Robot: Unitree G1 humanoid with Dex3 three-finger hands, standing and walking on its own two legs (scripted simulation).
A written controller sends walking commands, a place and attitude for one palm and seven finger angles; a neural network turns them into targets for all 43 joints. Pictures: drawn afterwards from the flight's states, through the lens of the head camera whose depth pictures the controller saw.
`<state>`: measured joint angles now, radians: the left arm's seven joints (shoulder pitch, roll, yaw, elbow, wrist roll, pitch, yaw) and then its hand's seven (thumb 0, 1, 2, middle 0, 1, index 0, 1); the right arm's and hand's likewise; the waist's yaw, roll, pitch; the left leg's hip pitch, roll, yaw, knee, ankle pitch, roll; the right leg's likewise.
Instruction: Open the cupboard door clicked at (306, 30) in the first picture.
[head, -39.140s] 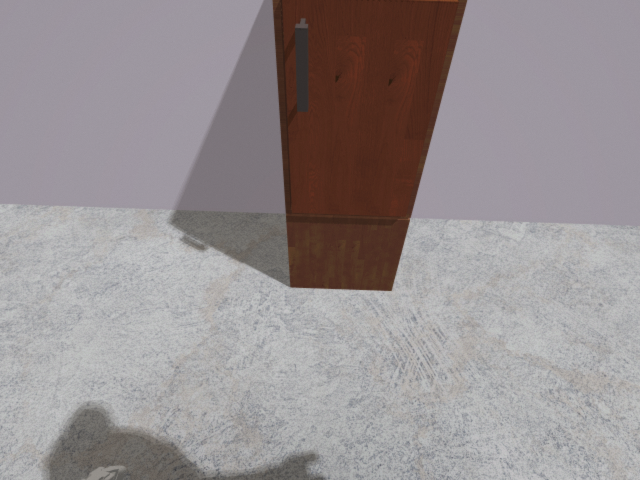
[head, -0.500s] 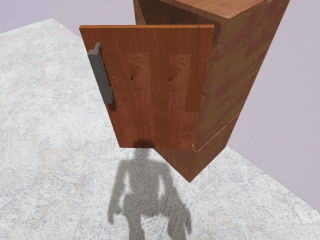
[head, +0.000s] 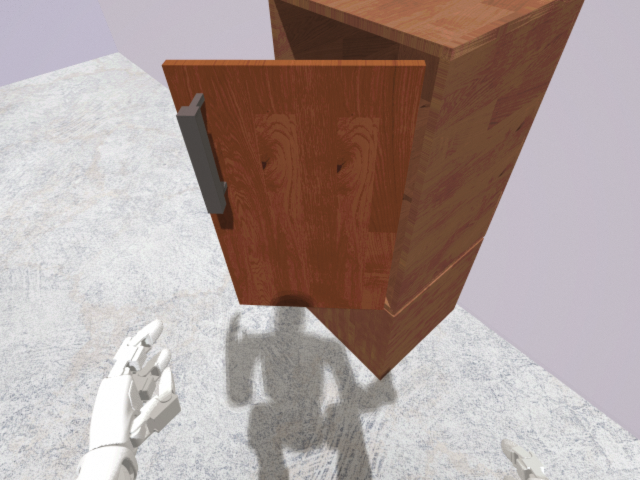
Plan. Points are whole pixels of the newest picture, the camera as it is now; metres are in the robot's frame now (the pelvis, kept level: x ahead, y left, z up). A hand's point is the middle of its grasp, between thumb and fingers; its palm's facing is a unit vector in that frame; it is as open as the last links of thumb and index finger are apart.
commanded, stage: raise the hand with hooked fingers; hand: left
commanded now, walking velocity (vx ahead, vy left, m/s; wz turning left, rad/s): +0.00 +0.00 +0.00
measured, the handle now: (208, 156) +0.54 +0.20 +0.13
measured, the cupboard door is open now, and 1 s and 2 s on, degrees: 45 45 45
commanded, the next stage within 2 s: move the hooked fingers beside the handle in 1.90 s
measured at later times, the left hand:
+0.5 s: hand (137, 408) +0.20 +0.22 +0.03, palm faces -0.09 -0.99 -0.08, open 10.2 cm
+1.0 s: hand (72, 340) +0.25 +0.28 +0.10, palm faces +0.05 -1.00 -0.07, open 13.1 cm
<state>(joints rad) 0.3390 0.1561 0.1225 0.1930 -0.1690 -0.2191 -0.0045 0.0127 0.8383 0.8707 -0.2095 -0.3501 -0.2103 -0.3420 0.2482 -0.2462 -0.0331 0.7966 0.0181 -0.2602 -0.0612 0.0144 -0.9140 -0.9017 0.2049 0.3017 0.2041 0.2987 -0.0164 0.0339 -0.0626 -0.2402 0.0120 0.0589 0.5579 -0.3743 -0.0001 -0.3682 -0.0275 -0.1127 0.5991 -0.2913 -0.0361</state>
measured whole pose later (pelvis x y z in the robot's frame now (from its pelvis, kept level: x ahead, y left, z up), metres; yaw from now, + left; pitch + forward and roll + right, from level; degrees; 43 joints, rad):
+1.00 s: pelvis -0.02 +0.03 -0.01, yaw +1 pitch +2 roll -2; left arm 0.07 0.37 0.35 0.12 -0.31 -0.11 -0.37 0.00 -0.30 0.39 -0.29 -1.08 -0.29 -1.07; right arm 0.25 -0.27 0.06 0.59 0.05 -0.31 -0.09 0.02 -0.91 -0.90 0.21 0.30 0.21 0.30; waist 0.02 0.02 -0.05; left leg -0.31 0.00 0.04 0.70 -0.43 0.04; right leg -0.39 -0.04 -0.12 0.64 -0.29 0.00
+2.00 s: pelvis -0.01 +0.01 +0.01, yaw +0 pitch +0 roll -1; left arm -0.17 0.46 0.46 0.33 -0.32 0.03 -0.49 -0.01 -0.50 0.30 -0.30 -1.20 -0.31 -1.20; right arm 0.25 -0.27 0.09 0.61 0.07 -0.23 -0.10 0.02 -0.91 -0.90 0.21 0.30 0.21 0.30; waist 0.03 0.05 -0.02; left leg -0.19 0.01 0.05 0.53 -0.35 0.02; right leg -0.28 -0.02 -0.11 0.51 -0.23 -0.02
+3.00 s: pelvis -0.01 +0.02 +0.00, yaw +0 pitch +6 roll +0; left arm -0.65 0.53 0.42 0.87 -0.21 -0.10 -0.44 -0.01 -0.50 0.30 -0.30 -1.20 -0.31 -1.20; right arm 0.34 -0.31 0.07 0.65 0.05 -0.15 -0.09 0.01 -0.91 -0.90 0.21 0.30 0.21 0.30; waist -0.05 0.02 -0.04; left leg -0.32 0.01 0.06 0.57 -0.35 0.02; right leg -0.42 -0.02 -0.10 0.54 -0.23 -0.02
